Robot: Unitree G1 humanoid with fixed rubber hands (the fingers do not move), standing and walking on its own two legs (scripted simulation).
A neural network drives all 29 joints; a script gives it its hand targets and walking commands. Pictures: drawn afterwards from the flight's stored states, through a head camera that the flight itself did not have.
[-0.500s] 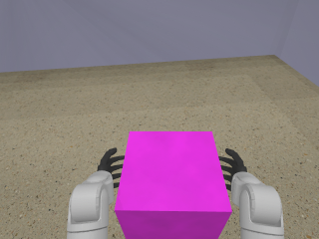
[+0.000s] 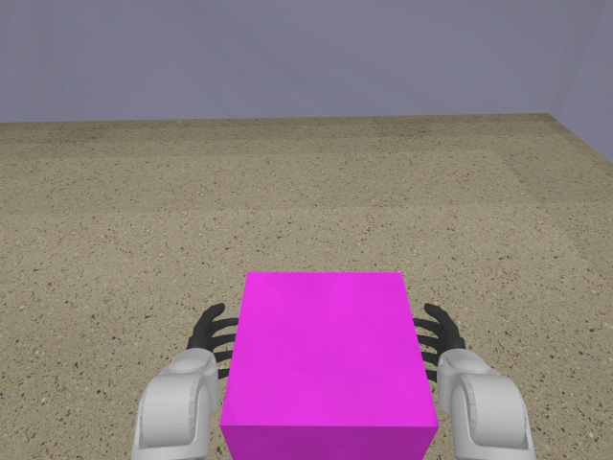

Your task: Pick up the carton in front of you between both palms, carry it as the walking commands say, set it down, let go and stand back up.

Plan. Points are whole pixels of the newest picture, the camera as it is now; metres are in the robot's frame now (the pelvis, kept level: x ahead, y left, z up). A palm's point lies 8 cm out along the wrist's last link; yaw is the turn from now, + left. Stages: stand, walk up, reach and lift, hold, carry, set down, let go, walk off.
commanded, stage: carry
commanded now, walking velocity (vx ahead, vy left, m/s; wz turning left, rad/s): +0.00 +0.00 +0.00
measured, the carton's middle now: (324, 388) +0.27 +0.00 -0.02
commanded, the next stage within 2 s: none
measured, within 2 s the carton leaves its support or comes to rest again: neither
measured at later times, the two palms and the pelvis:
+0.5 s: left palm (199, 391) +0.23 +0.16 +0.04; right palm (446, 393) +0.23 -0.14 +0.04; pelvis -0.05 +0.01 +0.00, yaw +0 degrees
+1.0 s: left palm (187, 401) +0.22 +0.16 +0.04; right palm (441, 404) +0.22 -0.13 +0.04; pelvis -0.06 +0.01 +0.00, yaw +0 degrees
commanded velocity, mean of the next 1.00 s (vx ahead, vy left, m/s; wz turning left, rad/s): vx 0.00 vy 0.00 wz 0.00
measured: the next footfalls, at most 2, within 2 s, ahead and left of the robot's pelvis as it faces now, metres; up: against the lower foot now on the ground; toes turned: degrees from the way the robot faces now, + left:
left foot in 1.86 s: +0.35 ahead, +0.12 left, +0.00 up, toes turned -4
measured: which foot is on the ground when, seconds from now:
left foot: down 0.00-1.00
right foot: down 0.00-1.00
